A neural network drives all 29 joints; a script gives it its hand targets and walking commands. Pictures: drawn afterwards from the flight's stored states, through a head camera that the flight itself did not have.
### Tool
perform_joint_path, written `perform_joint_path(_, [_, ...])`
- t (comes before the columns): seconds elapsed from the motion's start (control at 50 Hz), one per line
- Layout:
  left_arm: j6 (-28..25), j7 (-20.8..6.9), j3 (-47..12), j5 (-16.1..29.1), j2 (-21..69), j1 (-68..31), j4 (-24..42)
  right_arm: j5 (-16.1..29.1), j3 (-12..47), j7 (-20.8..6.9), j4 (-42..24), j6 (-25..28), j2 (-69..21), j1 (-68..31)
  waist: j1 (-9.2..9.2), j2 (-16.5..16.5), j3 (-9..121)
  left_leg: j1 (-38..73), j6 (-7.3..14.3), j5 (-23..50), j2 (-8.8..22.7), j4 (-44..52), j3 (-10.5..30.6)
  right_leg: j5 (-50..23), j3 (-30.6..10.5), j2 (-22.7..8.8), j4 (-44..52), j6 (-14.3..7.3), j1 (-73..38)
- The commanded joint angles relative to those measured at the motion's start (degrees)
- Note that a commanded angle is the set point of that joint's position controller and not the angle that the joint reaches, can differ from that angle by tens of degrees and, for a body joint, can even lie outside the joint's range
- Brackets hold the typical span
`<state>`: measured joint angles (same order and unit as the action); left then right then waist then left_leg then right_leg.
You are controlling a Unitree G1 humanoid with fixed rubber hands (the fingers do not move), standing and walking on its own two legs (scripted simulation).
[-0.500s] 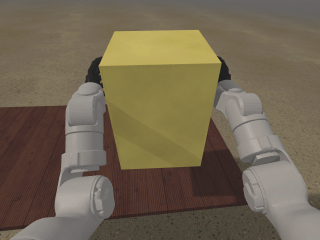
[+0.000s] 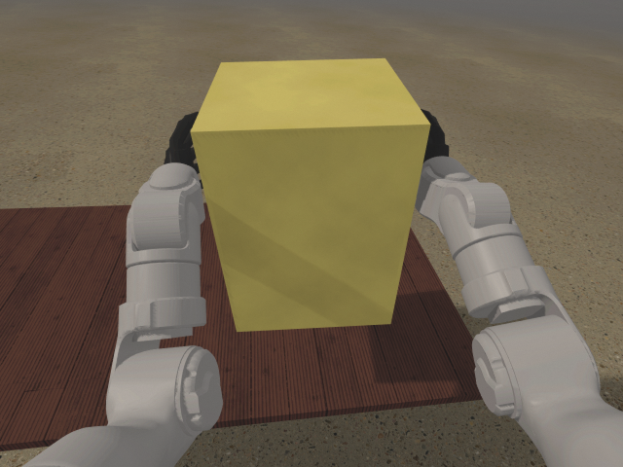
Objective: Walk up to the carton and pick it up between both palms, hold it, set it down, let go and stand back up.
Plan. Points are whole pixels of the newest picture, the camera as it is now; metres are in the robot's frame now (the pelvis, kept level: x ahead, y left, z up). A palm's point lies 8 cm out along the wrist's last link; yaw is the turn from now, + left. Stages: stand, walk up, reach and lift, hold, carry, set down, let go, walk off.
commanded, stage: hold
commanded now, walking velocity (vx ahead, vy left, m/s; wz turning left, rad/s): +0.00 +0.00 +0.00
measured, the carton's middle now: (309, 198) +0.38 +0.01 +0.21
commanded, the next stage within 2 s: none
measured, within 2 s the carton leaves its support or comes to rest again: neither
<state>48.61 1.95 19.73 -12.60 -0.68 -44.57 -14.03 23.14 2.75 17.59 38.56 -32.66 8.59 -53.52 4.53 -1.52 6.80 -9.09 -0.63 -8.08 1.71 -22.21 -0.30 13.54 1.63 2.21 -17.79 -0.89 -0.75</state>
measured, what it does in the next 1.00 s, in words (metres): stands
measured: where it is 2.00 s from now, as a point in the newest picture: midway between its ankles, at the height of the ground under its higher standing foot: outside the picture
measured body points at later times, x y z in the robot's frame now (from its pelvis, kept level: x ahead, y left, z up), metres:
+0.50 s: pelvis -0.01 +0.00 +0.00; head -0.09 +0.02 +0.44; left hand +0.37 +0.17 +0.26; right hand +0.38 -0.13 +0.26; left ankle +0.05 +0.12 -0.75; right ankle -0.04 -0.10 -0.75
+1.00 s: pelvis +0.00 +0.01 +0.00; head -0.09 +0.03 +0.44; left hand +0.37 +0.17 +0.25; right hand +0.38 -0.14 +0.26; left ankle +0.05 +0.12 -0.75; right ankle -0.04 -0.10 -0.75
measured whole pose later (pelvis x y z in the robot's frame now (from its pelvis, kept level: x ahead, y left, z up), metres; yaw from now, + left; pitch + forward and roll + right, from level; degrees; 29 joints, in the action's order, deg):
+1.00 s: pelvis +0.00 +0.01 +0.00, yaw +0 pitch -4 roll -1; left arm 48.1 3.1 18.9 -12.7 -0.7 -45.4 -15.6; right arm 22.6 2.9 16.2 40.7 -31.4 9.0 -53.4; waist 4.3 -1.2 7.7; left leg -10.5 0.0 -7.8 1.4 -22.5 -0.5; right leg 12.9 1.4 1.9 -17.6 -0.4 0.5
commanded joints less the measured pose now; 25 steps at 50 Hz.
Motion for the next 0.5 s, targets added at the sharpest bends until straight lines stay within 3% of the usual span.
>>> perform_joint_path(0.0, [-4.0, -7.4, -28.7, 10.4, 32.8, -45.8, 7.9, 8.4, 15.1, -6.7, -21.6, 2.3, -39.8, -49.1, -0.09, 3.6, 21.9, 20.5, -1.3, 15.9, -2.8, -1.0, 1.7, -15.0, -1.0, 1.9, 3.9, 6.4, 9.9])
perform_joint_path(0.1, [-4.0, -7.4, -28.0, 10.0, 32.0, -45.8, 6.5, 8.1, 15.3, -6.5, -21.2, 2.3, -40.0, -49.7, -0.17, 2.5, 21.1, 20.8, -0.9, 15.5, -3.0, -1.0, 1.7, -16.3, -0.9, 1.7, 4.1, 6.8, 10.2])
perform_joint_path(0.12, [-4.5, -7.7, -29.3, 9.7, 32.2, -46.8, 10.3, 8.2, 17.1, -6.2, -23.0, 2.5, -42.9, -46.8, -0.26, 3.6, 23.4, 20.6, -1.0, 18.0, -3.8, -1.7, 2.1, -20.4, -0.8, 1.0, 3.3, 7.4, 7.3])
perform_joint_path(0.16, [-4.3, -8.0, -30.1, 9.7, 32.3, -46.3, 10.0, 8.6, 17.4, -5.7, -24.4, 2.3, -41.9, -47.8, 0.32, 4.0, 23.5, 21.4, -1.4, 18.3, -4.0, -1.8, 2.4, -22.2, -0.9, 0.9, 3.1, 7.6, 7.7])
perform_joint_path(0.28, [-4.4, -8.7, -29.1, 9.2, 33.1, -46.2, 6.6, 6.2, 15.0, -6.0, -23.0, 2.7, -41.3, -49.1, 0.67, 2.8, 19.1, 19.3, -0.6, 12.6, -3.4, 0.1, 1.8, -14.4, -0.7, 1.0, 4.6, 6.6, 10.0])
perform_joint_path(0.48, [-5.1, -7.6, -28.9, 10.7, 34.3, -48.7, 3.4, 4.7, 12.8, -7.6, -19.1, 3.3, -40.4, -51.6, 0.02, 3.7, 20.6, 17.6, -0.3, 8.3, -2.2, 1.0, 1.4, -6.4, -0.7, 1.5, 5.3, 4.9, 12.7])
